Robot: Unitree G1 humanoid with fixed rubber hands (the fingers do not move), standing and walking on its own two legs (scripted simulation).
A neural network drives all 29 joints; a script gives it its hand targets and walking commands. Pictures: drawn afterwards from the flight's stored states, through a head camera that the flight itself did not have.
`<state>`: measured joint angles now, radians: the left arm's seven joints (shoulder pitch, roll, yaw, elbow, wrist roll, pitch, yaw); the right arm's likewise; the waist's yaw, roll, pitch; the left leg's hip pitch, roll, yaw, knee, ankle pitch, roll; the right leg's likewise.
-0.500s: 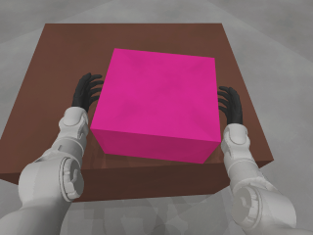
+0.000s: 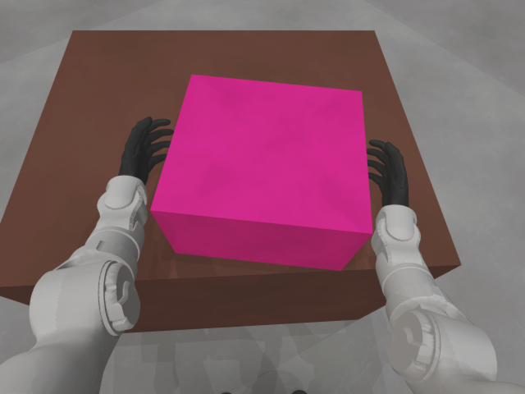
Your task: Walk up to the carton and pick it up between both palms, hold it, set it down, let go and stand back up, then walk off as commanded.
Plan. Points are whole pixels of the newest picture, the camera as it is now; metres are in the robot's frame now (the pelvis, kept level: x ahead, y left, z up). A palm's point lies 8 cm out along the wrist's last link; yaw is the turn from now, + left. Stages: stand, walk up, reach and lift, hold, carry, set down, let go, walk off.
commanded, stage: set down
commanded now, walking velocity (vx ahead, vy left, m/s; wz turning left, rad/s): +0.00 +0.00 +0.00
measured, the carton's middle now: (266, 173) +0.48 +0.00 -0.04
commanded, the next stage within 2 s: none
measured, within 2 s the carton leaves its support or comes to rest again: neither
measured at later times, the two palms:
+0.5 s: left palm (116, 189) +0.41 +0.24 +0.03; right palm (389, 206) +0.39 -0.19 +0.01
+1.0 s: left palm (91, 206) +0.38 +0.26 +0.03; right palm (407, 216) +0.37 -0.21 +0.01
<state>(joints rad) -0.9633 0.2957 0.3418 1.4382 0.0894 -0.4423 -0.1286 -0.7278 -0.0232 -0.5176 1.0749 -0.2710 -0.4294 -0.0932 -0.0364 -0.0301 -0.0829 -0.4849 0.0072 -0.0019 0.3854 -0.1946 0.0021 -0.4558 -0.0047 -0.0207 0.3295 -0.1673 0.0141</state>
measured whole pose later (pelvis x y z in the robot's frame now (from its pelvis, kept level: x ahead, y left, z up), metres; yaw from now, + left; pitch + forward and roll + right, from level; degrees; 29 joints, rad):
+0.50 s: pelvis -0.04 +0.00 -0.03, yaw +0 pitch +26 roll -1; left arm -1.12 0.37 -0.05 1.73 -0.35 -0.46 -0.09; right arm -0.98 -0.17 -0.22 1.50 0.14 -0.42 -0.13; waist -0.04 0.00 -0.27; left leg -0.87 0.01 0.00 0.67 -0.26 0.00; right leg -0.85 -0.01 -0.02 0.63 -0.24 0.01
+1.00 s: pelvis -0.07 +0.00 -0.05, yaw +0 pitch +26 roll -1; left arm -1.08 0.46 -0.23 1.66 -0.52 -0.45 -0.13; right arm -0.99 -0.24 -0.05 1.45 0.32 -0.36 -0.11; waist -0.04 0.00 -0.27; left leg -0.96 0.01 0.00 0.76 -0.25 0.00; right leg -0.94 -0.01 -0.02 0.73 -0.24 0.01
